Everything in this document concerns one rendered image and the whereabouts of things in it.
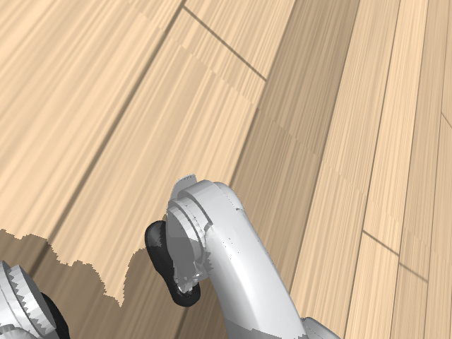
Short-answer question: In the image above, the left robot foot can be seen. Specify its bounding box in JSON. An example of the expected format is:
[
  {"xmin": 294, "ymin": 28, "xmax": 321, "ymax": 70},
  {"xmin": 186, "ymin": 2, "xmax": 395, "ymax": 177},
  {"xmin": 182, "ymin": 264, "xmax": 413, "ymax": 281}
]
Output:
[{"xmin": 41, "ymin": 292, "xmax": 70, "ymax": 339}]

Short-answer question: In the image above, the right robot foot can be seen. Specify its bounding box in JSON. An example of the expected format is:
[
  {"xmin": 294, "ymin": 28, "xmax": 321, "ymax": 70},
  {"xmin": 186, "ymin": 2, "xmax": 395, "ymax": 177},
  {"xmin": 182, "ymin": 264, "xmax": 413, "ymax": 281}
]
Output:
[{"xmin": 145, "ymin": 220, "xmax": 201, "ymax": 307}]

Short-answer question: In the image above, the right robot hand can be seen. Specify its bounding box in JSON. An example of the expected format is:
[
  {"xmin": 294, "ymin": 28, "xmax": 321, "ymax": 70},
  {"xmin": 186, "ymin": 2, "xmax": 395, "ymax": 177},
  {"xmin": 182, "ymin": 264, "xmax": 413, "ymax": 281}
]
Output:
[{"xmin": 300, "ymin": 317, "xmax": 340, "ymax": 339}]

